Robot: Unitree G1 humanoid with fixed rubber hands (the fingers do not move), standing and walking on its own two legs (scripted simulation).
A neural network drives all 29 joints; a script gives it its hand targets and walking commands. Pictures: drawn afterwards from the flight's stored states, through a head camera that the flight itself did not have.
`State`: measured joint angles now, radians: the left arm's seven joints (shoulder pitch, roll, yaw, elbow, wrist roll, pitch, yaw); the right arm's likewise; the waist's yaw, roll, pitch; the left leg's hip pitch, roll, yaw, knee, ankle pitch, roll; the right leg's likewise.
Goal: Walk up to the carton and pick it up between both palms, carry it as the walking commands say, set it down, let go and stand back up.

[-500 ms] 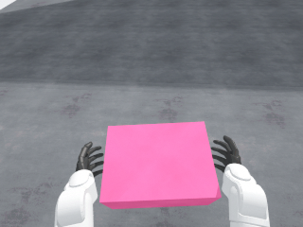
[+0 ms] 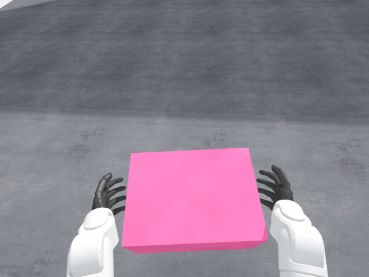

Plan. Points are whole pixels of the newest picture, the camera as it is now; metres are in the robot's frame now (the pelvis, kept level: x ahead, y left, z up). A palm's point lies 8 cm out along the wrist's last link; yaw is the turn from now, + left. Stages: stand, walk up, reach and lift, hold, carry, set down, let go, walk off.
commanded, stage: carry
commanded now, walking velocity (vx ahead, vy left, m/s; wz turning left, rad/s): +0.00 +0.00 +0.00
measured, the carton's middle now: (191, 201) +0.31 +0.00 -0.05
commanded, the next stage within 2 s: none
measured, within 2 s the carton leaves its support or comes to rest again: neither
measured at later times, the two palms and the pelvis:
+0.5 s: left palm (131, 133) +0.48 +0.16 +0.03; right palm (263, 125) +0.49 -0.20 +0.02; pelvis +0.23 -0.03 -0.01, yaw +1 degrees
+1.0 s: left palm (147, 78) +0.73 +0.14 +0.02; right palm (250, 72) +0.75 -0.22 +0.01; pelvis +0.49 -0.05 -0.01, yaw +2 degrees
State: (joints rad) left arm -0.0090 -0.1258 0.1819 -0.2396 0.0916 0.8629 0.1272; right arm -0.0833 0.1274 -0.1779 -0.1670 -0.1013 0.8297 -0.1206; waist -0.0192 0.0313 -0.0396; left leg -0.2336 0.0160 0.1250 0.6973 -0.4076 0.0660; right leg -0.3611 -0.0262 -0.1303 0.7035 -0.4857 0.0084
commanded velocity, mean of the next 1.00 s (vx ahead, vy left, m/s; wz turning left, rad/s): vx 0.00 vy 0.00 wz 0.00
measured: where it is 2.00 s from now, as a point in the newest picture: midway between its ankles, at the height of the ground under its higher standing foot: (201, 175)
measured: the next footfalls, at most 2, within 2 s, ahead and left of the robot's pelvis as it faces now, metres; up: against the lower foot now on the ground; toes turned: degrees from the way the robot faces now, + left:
right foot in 0.02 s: +0.01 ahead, -0.09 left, -0.01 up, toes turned -7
left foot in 0.26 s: +0.09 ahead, +0.07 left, +0.00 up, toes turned +7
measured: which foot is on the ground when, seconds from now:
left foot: down 0.00-0.04, up 0.06-0.24, down 0.26-0.50, up 0.52-0.70, down 0.72-1.00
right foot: up 0.00-0.00, down 0.02-0.28, up 0.30-0.46, down 0.48-0.72, up 0.74-0.96, down 0.98-1.00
